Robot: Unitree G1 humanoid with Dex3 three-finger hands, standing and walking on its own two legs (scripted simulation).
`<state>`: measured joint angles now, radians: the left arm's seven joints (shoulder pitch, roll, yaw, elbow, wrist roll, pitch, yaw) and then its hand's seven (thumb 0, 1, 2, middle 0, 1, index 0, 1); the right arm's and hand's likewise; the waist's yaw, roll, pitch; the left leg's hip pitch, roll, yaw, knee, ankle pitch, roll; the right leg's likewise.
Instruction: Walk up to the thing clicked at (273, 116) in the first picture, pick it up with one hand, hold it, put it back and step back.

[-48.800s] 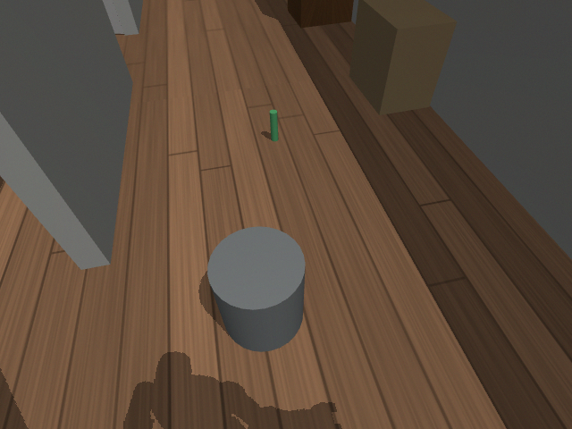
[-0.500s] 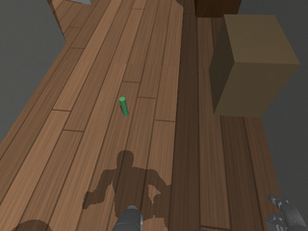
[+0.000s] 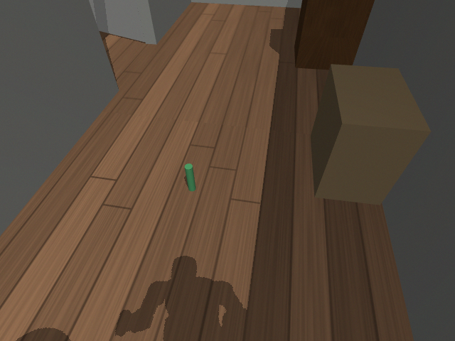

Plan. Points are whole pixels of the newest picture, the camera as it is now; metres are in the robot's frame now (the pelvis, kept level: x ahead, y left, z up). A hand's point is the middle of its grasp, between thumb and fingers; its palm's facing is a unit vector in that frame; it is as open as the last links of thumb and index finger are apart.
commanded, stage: step back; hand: left
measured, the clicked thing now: (190, 178) +1.04 +0.22 -0.67
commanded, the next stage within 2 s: stand in 0.64 s
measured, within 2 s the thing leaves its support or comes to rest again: neither
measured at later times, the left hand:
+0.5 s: hand out of the picture +0.11 +0.29 -0.16, palm faces +0.06 -0.92 -0.38, open 7.4 cm
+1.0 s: hand out of the picture +0.13 +0.28 -0.14, palm faces -0.02 -0.94 -0.33, open 7.4 cm
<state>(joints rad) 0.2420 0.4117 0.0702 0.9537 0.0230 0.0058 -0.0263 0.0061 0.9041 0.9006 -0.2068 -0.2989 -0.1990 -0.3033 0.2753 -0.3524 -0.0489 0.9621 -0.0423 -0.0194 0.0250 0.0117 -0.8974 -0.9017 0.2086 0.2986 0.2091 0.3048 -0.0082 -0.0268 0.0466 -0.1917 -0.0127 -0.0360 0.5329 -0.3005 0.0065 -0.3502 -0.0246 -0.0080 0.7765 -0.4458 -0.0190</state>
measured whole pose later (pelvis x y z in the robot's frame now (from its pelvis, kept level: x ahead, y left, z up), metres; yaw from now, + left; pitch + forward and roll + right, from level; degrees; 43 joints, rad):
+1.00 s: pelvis +0.05 +0.03 +0.01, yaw +1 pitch -3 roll +0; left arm 0.10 0.36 -0.01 1.11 0.01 -0.02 -0.01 0.00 0.90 0.90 -0.21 -0.30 -0.20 -0.30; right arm 0.06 -0.34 -0.01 1.12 -0.01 -0.01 0.02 0.01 -0.90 -0.90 0.21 0.30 0.21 0.30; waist 0.00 -0.01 0.06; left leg -0.18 0.02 0.03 0.38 -0.15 0.00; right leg -0.09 -0.04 0.00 0.37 -0.22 0.04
